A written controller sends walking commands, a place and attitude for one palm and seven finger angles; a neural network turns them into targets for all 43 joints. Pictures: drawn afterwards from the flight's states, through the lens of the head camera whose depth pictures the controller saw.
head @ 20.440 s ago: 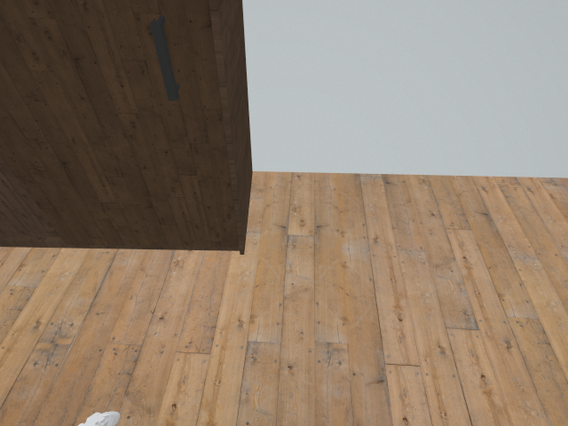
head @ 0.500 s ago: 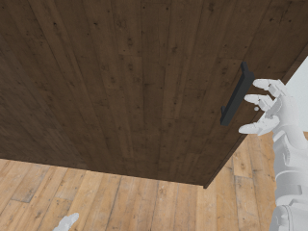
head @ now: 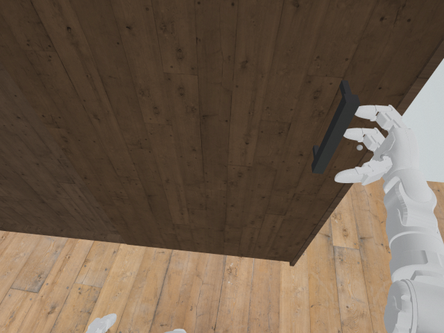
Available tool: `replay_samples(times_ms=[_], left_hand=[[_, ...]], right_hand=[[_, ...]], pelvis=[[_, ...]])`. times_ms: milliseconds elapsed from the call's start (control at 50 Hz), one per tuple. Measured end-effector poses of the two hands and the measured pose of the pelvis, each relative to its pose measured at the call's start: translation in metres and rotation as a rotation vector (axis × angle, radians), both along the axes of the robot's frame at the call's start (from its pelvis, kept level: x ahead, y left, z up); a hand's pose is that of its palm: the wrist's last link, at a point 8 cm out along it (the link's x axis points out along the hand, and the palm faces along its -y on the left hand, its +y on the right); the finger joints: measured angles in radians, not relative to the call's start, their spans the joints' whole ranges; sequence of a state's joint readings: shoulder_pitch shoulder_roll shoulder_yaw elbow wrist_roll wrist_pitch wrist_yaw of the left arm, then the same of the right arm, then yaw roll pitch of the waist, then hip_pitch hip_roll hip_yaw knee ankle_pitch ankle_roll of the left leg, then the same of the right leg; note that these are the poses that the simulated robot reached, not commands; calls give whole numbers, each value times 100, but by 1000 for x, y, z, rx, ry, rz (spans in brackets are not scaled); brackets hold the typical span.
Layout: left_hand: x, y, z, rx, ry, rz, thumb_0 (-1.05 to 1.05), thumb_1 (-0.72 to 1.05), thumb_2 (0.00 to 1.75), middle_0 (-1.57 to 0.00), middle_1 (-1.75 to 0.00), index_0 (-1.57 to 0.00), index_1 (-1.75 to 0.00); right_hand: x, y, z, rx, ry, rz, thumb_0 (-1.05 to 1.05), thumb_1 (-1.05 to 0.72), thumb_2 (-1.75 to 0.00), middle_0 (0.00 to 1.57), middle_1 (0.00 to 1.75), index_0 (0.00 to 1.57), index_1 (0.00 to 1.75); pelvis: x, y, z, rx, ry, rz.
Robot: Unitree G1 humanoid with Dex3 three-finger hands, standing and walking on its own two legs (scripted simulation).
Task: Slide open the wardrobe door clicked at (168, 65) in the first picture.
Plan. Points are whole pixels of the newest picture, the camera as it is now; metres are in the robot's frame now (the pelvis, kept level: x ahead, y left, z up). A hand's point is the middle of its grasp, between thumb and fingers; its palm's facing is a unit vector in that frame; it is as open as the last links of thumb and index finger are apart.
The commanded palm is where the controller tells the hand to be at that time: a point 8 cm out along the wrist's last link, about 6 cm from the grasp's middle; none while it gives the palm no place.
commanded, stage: slide the fingers in behind the handle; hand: right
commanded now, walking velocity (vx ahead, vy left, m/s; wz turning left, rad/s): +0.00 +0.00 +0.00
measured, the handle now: (330, 130) +0.47 -0.16 +0.12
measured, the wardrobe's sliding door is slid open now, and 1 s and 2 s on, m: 0.00 0.00 0.00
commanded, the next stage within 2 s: grip the handle and tug to test in 1.56 s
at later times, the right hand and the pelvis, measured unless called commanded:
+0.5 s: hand (345, 151) +0.41 -0.17 +0.12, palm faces +0.02 +1.00 +0.00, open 14.0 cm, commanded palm +0.38 -0.22 +0.12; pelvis +0.01 +0.01 +0.01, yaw +1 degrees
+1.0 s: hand (336, 154) +0.40 -0.15 +0.12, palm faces +0.03 +1.00 +0.00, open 14.2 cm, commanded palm +0.37 -0.20 +0.12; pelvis +0.01 +0.01 +0.01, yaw +2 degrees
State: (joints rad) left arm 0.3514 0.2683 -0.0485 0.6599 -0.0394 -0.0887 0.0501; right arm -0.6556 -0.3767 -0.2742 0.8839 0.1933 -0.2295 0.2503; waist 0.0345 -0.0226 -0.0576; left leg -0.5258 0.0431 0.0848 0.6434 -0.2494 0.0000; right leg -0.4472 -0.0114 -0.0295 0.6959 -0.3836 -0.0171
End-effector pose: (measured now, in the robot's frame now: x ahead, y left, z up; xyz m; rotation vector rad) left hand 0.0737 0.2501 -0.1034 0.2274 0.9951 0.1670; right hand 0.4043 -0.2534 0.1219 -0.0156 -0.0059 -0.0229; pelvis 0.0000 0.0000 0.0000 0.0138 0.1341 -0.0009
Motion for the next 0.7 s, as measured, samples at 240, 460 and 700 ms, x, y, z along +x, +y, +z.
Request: replay_samples(times_ms=[240,460,700], left_hand=[[11,4,7,-9,-53,24,1,91,90,-20,-30,-20,-30],[32,5,12,-21,-106,16,1,91,90,-20,-30,-20,-30],[42,5,13,-19,-123,-3,1,91,90,-20,-30,-20,-30]], right_hand=[[-6,23,-4,11,-14,20,-1,50,-30,30,121,30,121],[-14,28,1,8,-21,-4,-1,50,-30,30,120,30,120],[-18,37,1,17,-19,6,-1,51,-29,30,120,30,120]], pelvis=[[5,3,3,-4,-16,21],[11,8,6,-5,-30,25],[11,9,6,-7,-38,18]])
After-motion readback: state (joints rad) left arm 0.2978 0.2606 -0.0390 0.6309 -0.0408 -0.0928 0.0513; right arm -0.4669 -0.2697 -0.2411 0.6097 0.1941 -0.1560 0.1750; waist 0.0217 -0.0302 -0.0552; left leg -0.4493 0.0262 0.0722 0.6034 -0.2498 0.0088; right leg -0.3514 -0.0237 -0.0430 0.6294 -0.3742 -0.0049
